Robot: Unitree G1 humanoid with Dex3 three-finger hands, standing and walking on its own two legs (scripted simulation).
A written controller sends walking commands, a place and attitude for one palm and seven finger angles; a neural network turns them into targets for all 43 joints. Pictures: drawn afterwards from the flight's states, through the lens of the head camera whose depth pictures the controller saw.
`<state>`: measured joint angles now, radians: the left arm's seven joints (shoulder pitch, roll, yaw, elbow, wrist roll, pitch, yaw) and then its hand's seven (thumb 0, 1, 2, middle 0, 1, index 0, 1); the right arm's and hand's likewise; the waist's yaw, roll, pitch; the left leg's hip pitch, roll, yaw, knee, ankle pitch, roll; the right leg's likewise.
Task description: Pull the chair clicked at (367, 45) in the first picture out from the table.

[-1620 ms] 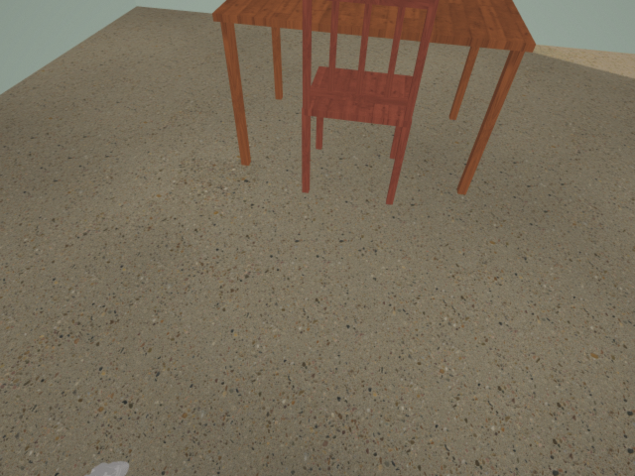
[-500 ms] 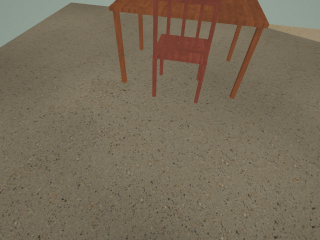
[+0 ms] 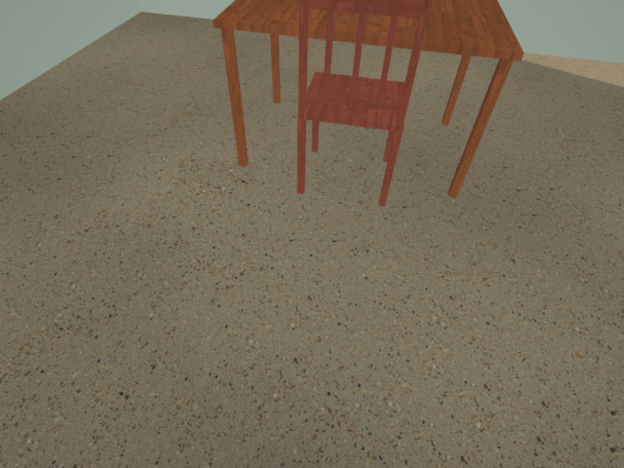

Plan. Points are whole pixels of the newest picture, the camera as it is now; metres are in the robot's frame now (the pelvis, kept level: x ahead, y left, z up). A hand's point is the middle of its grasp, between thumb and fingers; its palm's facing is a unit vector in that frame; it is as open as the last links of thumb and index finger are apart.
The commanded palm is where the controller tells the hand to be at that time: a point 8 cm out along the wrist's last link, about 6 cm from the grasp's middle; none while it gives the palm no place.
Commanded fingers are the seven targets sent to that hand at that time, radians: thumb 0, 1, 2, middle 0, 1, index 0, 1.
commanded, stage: walk to a spot facing it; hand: left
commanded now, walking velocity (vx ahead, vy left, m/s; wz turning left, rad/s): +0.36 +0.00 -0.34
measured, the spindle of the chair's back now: (357, 58) +1.47 -0.07 -0.09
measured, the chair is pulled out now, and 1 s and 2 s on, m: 0.00 0.00 0.00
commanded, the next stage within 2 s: turn to face it in 1.56 s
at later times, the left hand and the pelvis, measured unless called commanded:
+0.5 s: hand out of the picture +0.13 +0.14 -0.18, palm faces -0.03 -0.98 -0.19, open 7.3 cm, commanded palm none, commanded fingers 0.00 0.90 0.90 -0.20 -0.30 -0.20 -0.30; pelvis +0.13 -0.05 -0.01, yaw -7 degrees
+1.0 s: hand (238, 335) +0.39 +0.17 -0.20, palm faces -0.13 -0.98 -0.14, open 7.3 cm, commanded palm none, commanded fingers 0.00 0.90 0.90 -0.20 -0.30 -0.20 -0.30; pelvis +0.36 +0.00 -0.01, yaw -12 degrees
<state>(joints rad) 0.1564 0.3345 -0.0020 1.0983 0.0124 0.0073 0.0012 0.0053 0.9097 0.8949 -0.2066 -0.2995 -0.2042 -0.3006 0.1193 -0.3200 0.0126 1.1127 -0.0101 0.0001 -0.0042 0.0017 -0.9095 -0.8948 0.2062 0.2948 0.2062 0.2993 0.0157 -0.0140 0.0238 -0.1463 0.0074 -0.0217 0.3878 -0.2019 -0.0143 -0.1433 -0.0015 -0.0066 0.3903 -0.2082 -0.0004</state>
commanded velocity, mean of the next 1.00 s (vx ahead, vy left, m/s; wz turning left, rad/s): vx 0.37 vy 0.00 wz -0.19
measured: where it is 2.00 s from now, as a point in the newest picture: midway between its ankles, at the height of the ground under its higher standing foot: (355, 334)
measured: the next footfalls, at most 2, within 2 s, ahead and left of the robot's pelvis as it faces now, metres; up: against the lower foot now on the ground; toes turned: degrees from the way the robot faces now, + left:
right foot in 0.36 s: +0.12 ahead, -0.12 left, +0.00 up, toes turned -11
left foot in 0.82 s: +0.46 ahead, +0.04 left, +0.00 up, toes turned -1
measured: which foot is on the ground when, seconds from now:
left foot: down 0.00-0.38, up 0.40-0.80, down 0.82-1.00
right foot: down 0.00-0.20, up 0.22-0.34, down 0.36-0.84, up 0.86-1.00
